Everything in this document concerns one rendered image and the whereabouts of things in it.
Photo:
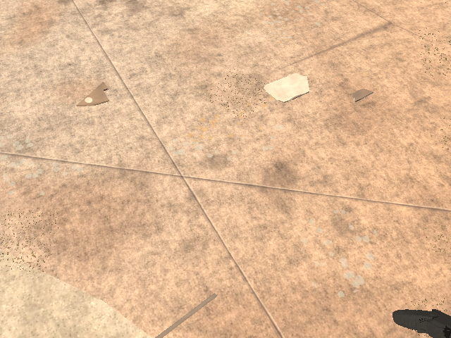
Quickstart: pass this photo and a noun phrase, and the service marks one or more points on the right robot hand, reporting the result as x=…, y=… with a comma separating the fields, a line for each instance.
x=434, y=323

